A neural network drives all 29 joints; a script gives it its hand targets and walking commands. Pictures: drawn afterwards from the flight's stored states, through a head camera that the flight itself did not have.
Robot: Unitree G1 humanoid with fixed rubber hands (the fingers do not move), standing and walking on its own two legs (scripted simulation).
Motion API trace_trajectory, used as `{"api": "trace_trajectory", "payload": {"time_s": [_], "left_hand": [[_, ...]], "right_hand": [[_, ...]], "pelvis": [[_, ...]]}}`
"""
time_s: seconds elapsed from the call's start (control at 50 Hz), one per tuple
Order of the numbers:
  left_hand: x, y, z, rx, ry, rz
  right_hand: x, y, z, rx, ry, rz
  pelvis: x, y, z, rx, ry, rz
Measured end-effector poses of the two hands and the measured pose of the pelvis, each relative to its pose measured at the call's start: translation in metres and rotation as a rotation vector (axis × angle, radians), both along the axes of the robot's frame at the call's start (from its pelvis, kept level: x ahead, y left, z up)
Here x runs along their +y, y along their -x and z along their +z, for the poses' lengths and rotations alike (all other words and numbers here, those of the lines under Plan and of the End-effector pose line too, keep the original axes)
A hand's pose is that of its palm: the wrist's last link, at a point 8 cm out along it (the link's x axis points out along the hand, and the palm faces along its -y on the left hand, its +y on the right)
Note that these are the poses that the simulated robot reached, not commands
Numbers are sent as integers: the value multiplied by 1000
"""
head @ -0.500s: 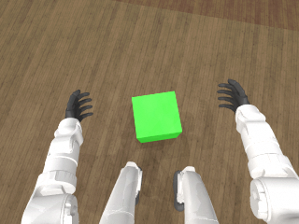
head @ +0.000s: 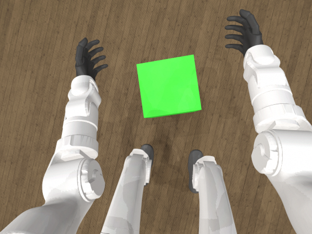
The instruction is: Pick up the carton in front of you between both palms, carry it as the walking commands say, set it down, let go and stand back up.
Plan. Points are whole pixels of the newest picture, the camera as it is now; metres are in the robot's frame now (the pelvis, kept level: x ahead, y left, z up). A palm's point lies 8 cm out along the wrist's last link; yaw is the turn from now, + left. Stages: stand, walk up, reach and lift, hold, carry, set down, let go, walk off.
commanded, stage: reach and lift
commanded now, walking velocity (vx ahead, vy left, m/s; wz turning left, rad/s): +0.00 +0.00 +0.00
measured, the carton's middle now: (169, 91) +0.47 +0.04 -0.49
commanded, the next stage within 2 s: none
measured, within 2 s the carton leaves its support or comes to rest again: leaves its support in 1.50 s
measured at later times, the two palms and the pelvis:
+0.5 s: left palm (115, 92) +0.43 +0.23 -0.35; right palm (222, 77) +0.51 -0.15 -0.36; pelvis -0.05 +0.00 -0.20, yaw +2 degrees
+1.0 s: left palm (124, 91) +0.45 +0.21 -0.42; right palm (215, 82) +0.51 -0.14 -0.42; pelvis -0.04 +0.00 -0.24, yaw +2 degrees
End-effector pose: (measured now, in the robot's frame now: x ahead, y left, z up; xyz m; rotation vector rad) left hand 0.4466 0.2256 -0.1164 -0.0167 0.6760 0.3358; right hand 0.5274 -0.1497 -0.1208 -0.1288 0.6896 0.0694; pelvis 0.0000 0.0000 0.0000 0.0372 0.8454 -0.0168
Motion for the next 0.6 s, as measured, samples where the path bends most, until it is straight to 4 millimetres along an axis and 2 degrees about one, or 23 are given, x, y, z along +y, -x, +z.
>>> {"api": "trace_trajectory", "payload": {"time_s": [0.12,0.2,0.28,0.44,0.6], "left_hand": [[2,5,-67,34,4,-2],[4,8,-116,40,1,-6],[5,12,-159,33,-1,-10],[5,14,-217,27,9,-8],[-3,11,-270,75,27,-21]], "right_hand": [[2,11,-72,25,2,-20],[1,19,-124,20,11,-25],[-1,24,-167,4,17,-24],[-1,21,-219,-7,13,-31],[7,19,-268,39,10,-38]], "pelvis": [[1,-3,-46,71,-7,7],[2,3,-83,80,-9,14],[3,14,-121,58,-9,20],[3,39,-182,-34,-9,23],[3,52,-219,-109,-9,28]]}}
